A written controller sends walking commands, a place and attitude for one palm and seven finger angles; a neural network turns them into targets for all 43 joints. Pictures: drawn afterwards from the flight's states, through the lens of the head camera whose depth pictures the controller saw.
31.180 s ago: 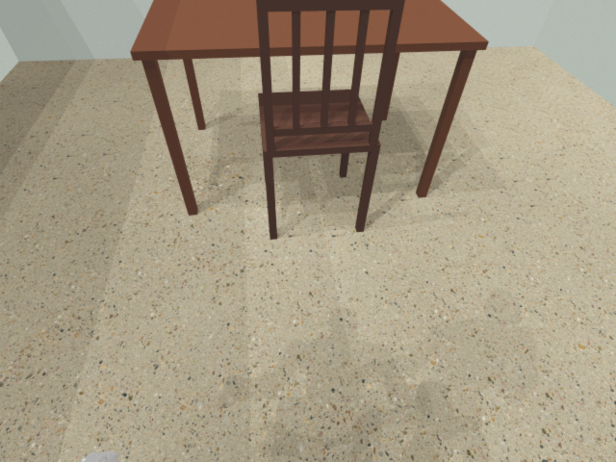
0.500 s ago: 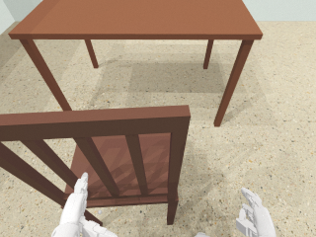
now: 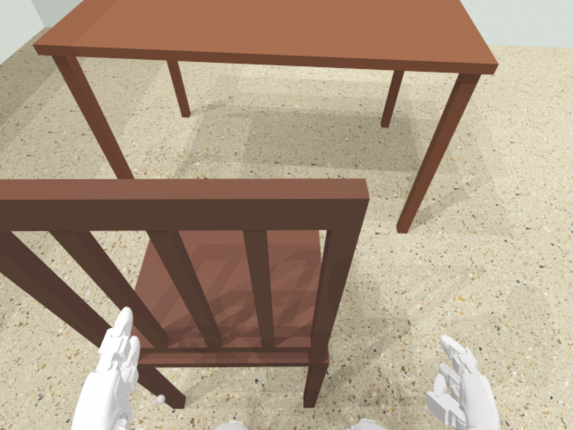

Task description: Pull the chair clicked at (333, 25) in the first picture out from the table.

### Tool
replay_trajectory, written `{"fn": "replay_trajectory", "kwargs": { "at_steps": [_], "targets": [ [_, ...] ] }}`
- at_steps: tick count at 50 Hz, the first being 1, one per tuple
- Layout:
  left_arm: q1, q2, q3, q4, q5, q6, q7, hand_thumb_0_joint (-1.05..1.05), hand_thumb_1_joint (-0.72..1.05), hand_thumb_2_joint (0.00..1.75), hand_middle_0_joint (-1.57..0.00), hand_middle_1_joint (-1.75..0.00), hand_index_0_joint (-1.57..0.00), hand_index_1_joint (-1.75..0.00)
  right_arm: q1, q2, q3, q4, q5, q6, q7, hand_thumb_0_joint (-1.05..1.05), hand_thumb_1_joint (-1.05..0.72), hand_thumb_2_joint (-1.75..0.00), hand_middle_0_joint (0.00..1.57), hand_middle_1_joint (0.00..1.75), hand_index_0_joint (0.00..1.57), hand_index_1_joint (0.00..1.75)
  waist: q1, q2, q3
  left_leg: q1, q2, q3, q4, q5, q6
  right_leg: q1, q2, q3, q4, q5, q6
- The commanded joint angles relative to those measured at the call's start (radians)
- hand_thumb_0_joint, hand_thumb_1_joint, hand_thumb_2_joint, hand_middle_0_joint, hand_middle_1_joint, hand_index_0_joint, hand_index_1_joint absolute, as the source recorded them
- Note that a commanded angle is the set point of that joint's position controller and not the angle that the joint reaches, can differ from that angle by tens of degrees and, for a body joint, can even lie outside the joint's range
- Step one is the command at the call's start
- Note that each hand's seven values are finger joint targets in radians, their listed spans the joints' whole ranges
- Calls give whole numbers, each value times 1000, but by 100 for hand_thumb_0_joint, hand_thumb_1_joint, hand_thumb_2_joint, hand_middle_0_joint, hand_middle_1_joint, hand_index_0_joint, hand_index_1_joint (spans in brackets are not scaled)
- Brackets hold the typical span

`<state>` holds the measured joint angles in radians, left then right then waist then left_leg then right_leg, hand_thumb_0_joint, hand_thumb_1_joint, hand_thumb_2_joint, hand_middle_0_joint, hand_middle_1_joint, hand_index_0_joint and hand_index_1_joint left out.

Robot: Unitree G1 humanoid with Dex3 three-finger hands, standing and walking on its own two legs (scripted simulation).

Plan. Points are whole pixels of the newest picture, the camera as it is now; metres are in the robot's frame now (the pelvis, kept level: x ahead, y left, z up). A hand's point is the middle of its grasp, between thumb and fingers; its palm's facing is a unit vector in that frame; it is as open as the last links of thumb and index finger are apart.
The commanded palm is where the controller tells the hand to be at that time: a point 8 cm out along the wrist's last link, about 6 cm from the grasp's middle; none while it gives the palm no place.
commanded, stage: draw the hand back to the body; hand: left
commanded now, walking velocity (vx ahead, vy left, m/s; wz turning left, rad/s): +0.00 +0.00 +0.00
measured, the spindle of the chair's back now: (194, 299) +0.29 +0.15 +0.02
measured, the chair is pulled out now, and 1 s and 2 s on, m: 0.50 0.50 0.49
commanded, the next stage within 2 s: step back with the hand held close in 1.42 s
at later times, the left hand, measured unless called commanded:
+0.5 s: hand (86, 376) +0.16 +0.22 +0.10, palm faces +0.24 -0.90 -0.37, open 16.2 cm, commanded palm +0.13 +0.26 +0.14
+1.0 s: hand (20, 330) +0.19 +0.26 +0.16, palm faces +0.42 -0.79 -0.46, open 9.4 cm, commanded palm +0.16 +0.30 +0.23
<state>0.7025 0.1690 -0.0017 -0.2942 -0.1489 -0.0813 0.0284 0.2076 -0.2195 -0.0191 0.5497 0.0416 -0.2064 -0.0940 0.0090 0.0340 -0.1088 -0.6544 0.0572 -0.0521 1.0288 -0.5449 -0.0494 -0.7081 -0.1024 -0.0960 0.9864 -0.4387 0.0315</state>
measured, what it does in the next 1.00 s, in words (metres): rises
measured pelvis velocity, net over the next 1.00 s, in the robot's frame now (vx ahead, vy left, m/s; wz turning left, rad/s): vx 0.02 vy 0.00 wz -0.01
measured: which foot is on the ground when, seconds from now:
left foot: down 0.00-1.00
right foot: down 0.00-1.00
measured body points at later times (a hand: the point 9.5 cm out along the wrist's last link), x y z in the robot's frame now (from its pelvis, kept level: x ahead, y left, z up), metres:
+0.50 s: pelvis +0.00 +0.00 +0.03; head +0.00 -0.02 +0.48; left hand +0.14 +0.26 +0.13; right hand +0.18 -0.24 -0.05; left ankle -0.02 +0.15 -0.67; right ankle +0.03 -0.14 -0.67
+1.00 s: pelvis +0.02 +0.00 +0.06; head +0.02 -0.02 +0.51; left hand +0.16 +0.30 +0.19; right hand +0.23 -0.21 -0.02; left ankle -0.02 +0.15 -0.67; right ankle +0.03 -0.14 -0.67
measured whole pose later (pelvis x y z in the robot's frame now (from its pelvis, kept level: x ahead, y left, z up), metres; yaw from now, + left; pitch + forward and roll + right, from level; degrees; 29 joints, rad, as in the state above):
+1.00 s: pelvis +0.02 +0.00 +0.06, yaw -1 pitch -4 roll -1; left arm 0.58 0.34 0.23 -0.42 -0.04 0.07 0.17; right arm 0.16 -0.23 0.03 0.66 0.02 -0.19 -0.10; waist 0.11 0.08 0.05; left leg -0.09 0.06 -0.01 0.54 -0.37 -0.04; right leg -0.17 -0.08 -0.10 0.53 -0.28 0.04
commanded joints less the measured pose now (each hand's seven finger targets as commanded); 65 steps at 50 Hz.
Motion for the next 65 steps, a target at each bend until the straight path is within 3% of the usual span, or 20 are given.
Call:
{"fn": "replay_trajectory", "kwargs": {
  "at_steps": [1,3,4,6,9,13,17,18,19,20,26,32,35,39,41,49,51,52,57,65],
  "targets": [
    [0,83,85,-204,-30,-253,-56,0,-55,20,0,0,0,0,-89,-107,-58,-119,8,-70,20,0,-90,-90,20,30,20,30,-17,13,-103,-12,-49,23,-125,280,35,95,58,-8,-100,169,-47],
    [-5,87,82,-196,-46,-314,-113,0,-55,20,0,0,0,0,-106,-111,-60,-122,13,-70,35,0,-90,-90,20,30,20,30,-23,-6,-105,-39,-48,26,-110,233,35,77,57,1,-95,124,-44],
    [-35,131,114,-248,-60,-340,-133,0,-55,20,0,0,0,0,-112,-116,-61,-129,16,-75,35,0,-90,-90,20,30,20,30,-21,-9,-140,-40,-48,25,-106,223,38,94,55,12,-96,110,-45],
    [-36,190,175,-296,-82,-366,-157,0,-55,20,0,0,0,0,-123,-117,-62,-133,26,-81,34,0,-90,-90,20,30,20,30,-4,48,-173,-26,-51,31,-109,225,41,135,52,29,-106,97,-52],
    [5,151,185,-273,-114,-307,-159,0,-55,20,0,0,0,0,-137,-107,-55,-150,41,-74,26,0,-90,-90,20,30,20,30,-5,-1,-146,-6,-46,31,-152,193,42,157,53,20,-150,57,-41],
    [-1,154,221,-241,-138,-203,-154,0,-51,22,-1,-1,-1,-1,-146,-113,-47,-155,51,-68,-1,0,-90,-90,20,30,20,30,-4,-52,-91,11,-42,24,-197,148,43,178,52,22,-207,-6,-34],
    [-80,217,278,-328,-155,-192,-140,0,-37,29,-2,-4,-2,-4,-123,-116,-32,-144,51,-93,-18,0,-90,-90,20,30,20,30,3,-5,-73,54,-41,21,-233,158,43,214,51,32,-247,-10,-38],
    [25,385,355,-226,37,-84,13,0,-33,31,-3,-5,-3,-5,-120,-112,-39,-132,22,-40,-28,0,-90,-90,20,30,20,30,76,59,-118,133,-17,44,-273,170,40,316,20,60,-284,31,-59],
    [-8,276,267,-346,52,-48,67,0,-30,32,-4,-5,-4,-5,-105,-100,-22,-169,18,-24,-29,0,-90,-90,20,30,20,30,44,53,-60,146,-24,41,-302,182,39,315,15,32,-300,76,-54],
    [-11,250,250,-319,67,-20,102,0,-26,34,-4,-6,-4,-6,-127,-94,-21,-158,16,-11,-33,0,-90,-90,20,30,20,30,40,36,-18,168,-16,41,-321,188,39,320,16,21,-318,86,-55],
    [-117,250,227,-290,98,20,166,0,-4,44,-7,-10,-7,-10,-155,-114,-13,-122,1,12,-43,0,-90,-90,20,30,20,30,30,-25,92,274,-12,36,-417,184,48,376,21,17,-437,80,-48],
    [-150,270,270,-332,113,-3,175,0,17,55,-10,-15,-10,-15,-164,-115,-9,-94,-9,-3,-28,0,-90,-90,20,30,20,30,49,44,88,366,-17,40,-512,261,48,473,26,15,-471,178,-54],
    [-170,280,299,-337,112,-11,175,0,28,60,-12,-17,-12,-17,-172,-111,-10,-86,-12,-6,-20,0,-90,-90,20,30,20,30,55,21,93,398,-11,44,-538,306,49,501,28,12,-488,224,-53],
    [-230,324,350,-410,113,-20,177,0,43,67,-13,-20,-13,-20,-171,-113,-8,-78,-18,-14,-15,0,-90,-90,20,30,20,30,59,51,47,456,-12,52,-557,378,50,554,27,20,-506,307,-54],
    [-268,344,374,-418,114,-11,181,0,50,71,-15,-22,-15,-22,-173,-115,-4,-64,-19,-21,-14,0,-90,-90,20,30,20,30,55,74,69,457,-11,48,-567,403,46,567,30,20,-517,329,-59],
    [-368,398,438,-515,111,2,198,0,79,85,-19,-28,-19,-28,-172,-119,6,-37,-25,-52,-11,0,-90,-90,20,30,20,30,64,90,7,536,-6,46,-593,509,47,628,26,8,-521,408,-55],
    [-394,426,461,-533,112,12,202,0,86,88,-19,-29,-19,-29,-179,-124,8,-29,-22,-57,-9,0,-90,-90,20,30,20,30,63,140,9,537,-10,50,-592,516,43,637,29,20,-527,422,-58],
    [-403,421,457,-552,113,10,203,0,90,90,-20,-30,-20,-30,-172,-117,12,-30,-21,-64,-9,0,-90,-90,20,30,20,30,65,130,2,546,-8,53,-595,529,46,641,23,12,-528,430,-55],
    [-405,385,423,-531,114,18,195,0,90,90,-20,-30,-20,-30,-178,-118,13,-27,-24,-73,-1,0,-90,-90,20,30,20,30,64,112,20,547,-7,51,-603,522,45,633,26,1,-530,419,-51],
    [-403,400,440,-531,114,12,199,0,90,90,-20,-30,-20,-30,-173,-125,3,-23,-30,-75,1,0,-90,-90,20,30,20,30,68,86,2,555,-4,48,-600,528,49,637,24,4,-518,428,-51]
  ]
}}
